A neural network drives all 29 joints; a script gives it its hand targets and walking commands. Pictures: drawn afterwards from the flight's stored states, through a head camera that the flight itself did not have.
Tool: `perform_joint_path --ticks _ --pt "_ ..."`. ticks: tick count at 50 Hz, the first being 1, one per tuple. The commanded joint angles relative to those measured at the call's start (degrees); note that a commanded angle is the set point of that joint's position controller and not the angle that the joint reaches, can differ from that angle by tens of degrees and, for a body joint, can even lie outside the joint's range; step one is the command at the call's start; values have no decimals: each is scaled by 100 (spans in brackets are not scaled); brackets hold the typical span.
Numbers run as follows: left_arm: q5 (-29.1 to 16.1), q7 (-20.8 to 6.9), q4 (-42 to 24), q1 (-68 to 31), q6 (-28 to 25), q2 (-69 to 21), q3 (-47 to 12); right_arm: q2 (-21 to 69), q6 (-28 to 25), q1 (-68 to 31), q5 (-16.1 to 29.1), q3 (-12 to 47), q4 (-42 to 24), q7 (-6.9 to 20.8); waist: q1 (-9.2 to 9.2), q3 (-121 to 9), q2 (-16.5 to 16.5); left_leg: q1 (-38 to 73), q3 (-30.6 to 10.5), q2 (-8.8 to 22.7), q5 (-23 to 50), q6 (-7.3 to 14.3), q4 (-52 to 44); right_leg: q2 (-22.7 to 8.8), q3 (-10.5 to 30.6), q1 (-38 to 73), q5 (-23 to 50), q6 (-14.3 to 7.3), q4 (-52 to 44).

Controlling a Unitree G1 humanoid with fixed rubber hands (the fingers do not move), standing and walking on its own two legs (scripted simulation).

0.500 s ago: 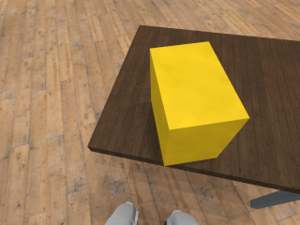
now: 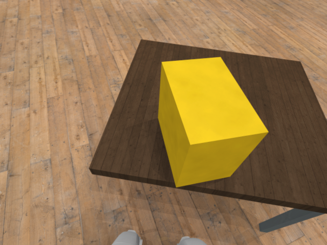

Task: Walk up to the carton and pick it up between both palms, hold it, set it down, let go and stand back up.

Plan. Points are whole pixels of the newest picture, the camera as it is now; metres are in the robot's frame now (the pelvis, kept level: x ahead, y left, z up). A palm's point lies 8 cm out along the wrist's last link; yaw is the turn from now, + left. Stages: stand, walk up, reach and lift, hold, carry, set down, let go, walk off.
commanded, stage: walk up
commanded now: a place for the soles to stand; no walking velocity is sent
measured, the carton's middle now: (198, 122) +0.47 -0.09 -0.02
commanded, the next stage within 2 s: none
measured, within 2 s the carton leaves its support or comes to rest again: neither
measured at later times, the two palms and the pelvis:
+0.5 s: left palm out of the picture +0.08 +0.32 -0.10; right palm out of the picture +0.09 -0.31 -0.10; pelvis +0.02 -0.01 +0.00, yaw +0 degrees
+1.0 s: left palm out of the picture +0.08 +0.24 -0.11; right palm out of the picture +0.06 -0.39 -0.11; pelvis +0.00 -0.08 -0.01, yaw -3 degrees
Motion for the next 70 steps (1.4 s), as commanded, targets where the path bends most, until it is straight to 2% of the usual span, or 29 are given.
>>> perform_joint_path --ticks 1,4,6,8,9,11,14,16,18,22,25,28,30,33,35,36,37,41,45,46,48,49,50,51,53,55,57,66,70 --pt "219 92 -272 -62 -329 1557 191 -1433 -166 -362 106 -393 -270 -6 -126 -598 59 -497 -41 106 -1075 89 356 -1924 3309 -20 -617 -1127 -2435" --pt "121 41 -359 -401 -299 1297 82 -1203 -317 393 46 -385 91 48 -470 -1305 -93 1157 223 130 594 219 -1367 -1270 1757 -293 1400 -643 -1303" --pt "36 31 -364 -335 -254 970 34 -1548 -414 508 -17 -431 21 -24 -427 -1682 493 1830 -1454 978 1152 740 -2086 -494 724 -698 1700 -102 79" --pt "47 69 -284 -107 -218 1041 107 -1803 -407 81 -29 -420 -133 -38 -153 -1371 771 1177 -2435 1764 1406 1376 -2256 -281 102 -589 -36 36 463" --pt "77 69 -258 101 -231 1037 98 -1809 -407 -198 -54 -393 -183 -29 -1 -1425 771 1038 -2240 1831 1553 1418 -1996 -441 136 -360 -135 -28 112" --pt "118 51 -128 294 -313 1118 108 -1511 -343 -478 -10 -328 -283 -5 102 -1597 696 578 -1198 1006 1996 824 -1186 -637 658 410 1150 -262 -621" --pt "111 49 -183 43 -388 1446 135 -1196 -257 -438 89 -243 -282 -10 -34 -1430 -154 52 112 9 538 118 -189 -1527 2254 619 2081 -1008 -1357" --pt "105 42 -241 -86 -371 1380 64 -1261 -275 -255 64 -267 -182 -15 -117 -1445 -196 309 119 89 -145 138 -611 -1581 2258 528 2357 -1016 -1328" --pt "83 55 -365 -471 -311 1251 49 -1299 -352 67 73 -280 -20 -4 -289 -1492 -13 1038 -224 316 961 265 -1347 -1141 1509 12 2200 -580 -888" --pt "37 96 -334 -186 -243 1033 44 -1686 -380 47 -21 -397 -119 -40 -209 -1620 657 1343 -1908 1532 2157 1269 -1860 -359 330 -380 1081 -33 353" --pt "79 70 -217 47 -291 1147 86 -1542 -330 -439 -12 -306 -252 -35 -9 -1578 529 585 -1195 1026 1765 900 -1293 -573 699 324 1236 -283 -440" --pt "102 40 -224 -69 -349 1427 133 -1228 -231 -606 64 -247 -303 -16 -32 -1201 -76 29 118 -2 250 185 -253 -1446 2202 363 1414 -923 -1543" --pt "127 24 -264 -258 -336 1439 86 -1253 -250 -327 55 -248 -183 -3 -117 -1172 -273 259 126 47 -397 200 -631 -1630 2412 176 1329 -1056 -1626" --pt "80 31 -329 -579 -258 1076 -12 -1417 -360 130 36 -317 6 3 -354 -1376 365 1389 -740 559 632 481 -1827 -798 1162 -501 1270 -343 -905" --pt "54 34 -306 -359 -237 1031 26 -1772 -380 132 -41 -394 -45 -10 -265 -1442 612 1274 -1852 1388 1168 1065 -2211 -283 369 -458 860 -14 104" --pt "427 -161 -961 -571 -48 1203 247 -2488 -449 1256 102 -691 185 -232 -607 -1275 376 2070 -2830 2124 1042 1655 -2415 -81 -62 -1731 -85 21 1327" --pt "508 -207 -1074 -698 38 1240 279 -2681 -501 1449 53 -717 177 -355 -629 -1011 438 2163 -3283 2641 1439 1832 -2493 -303 159 -2383 -1290 60 1901" --pt "444 -346 -1045 -425 147 1372 450 -2537 -489 927 19 -724 -105 -491 -386 -920 444 1562 -2745 2373 839 1738 -2279 -685 163 -2236 -1054 136 2318" --pt "349 -418 -1080 -236 121 1326 451 -2579 -506 631 -57 -727 -220 -430 -292 -911 1036 1016 -2088 2067 -30 1437 -2119 -872 39 -1716 -1145 53 1417" --pt "389 -383 -937 -259 137 1288 471 -2464 -450 202 -66 -630 -203 -472 -161 -700 1082 358 -2003 2107 988 1362 -1947 -855 -27 -1323 -932 76 1048" --pt "307 -302 -526 736 60 1232 470 -2125 -376 -512 9 -519 -288 -405 509 -1099 1089 -642 -807 1372 1518 772 -840 -626 -166 641 -249 -102 -502" --pt "364 -256 -305 1117 8 1397 531 -1596 -305 -518 37 -372 -281 -368 683 -1017 -309 -1329 137 452 793 361 1057 -824 766 1105 -231 -183 -1749" --pt "323 -221 -488 633 10 1797 568 -1252 -255 -233 68 -187 -339 -404 424 -641 -1527 -2416 672 -276 -1289 55 1954 -1641 2696 894 575 -351 -2318" --pt "265 -210 -732 277 40 1813 581 -1494 -188 -293 42 -227 -308 -481 380 -696 -917 -2029 93 -204 -1226 81 2242 -1694 2799 350 283 -567 -2525" --pt "297 -125 -788 -212 105 1863 562 -1779 -167 -245 187 -375 -134 -487 280 -202 -918 -1786 -16 -156 -899 72 2460 -1737 3342 -308 -742 -130 -3236" --pt "234 -51 -706 -156 57 1508 482 -1804 -126 108 167 -381 76 -372 129 -302 -540 -1763 134 68 -392 25 2185 -1390 2537 274 -118 195 -2741" --pt "210 -8 -613 186 -8 1509 485 -1695 -92 110 138 -397 80 -285 221 -696 -459 -1634 165 124 -230 -1 1832 -1393 2526 922 281 223 -2555" --pt "223 36 -515 342 -94 1450 421 -1643 -87 14 73 -422 69 -193 258 -1096 -499 -1283 159 261 -399 -35 818 -1505 2460 1256 -53 -417 -2384" --pt "274 -55 -564 79 -50 1528 389 -1668 -127 222 48 -454 93 -165 190 -929 -559 -613 366 218 -465 47 450 -1638 2390 219 -1252 -675 -2468"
